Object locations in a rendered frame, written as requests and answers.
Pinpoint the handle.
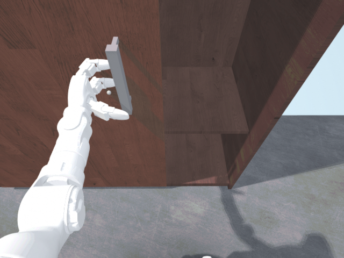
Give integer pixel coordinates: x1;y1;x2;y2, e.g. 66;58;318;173
105;37;133;115

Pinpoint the robot left upper arm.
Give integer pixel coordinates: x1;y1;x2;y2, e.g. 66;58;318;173
0;185;85;258

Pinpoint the robot left forearm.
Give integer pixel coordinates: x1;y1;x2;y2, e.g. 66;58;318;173
18;105;92;230

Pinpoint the robot left hand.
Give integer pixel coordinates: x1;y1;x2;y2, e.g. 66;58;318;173
68;58;129;121

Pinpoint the wardrobe door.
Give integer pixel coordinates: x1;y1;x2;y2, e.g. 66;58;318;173
0;0;167;188

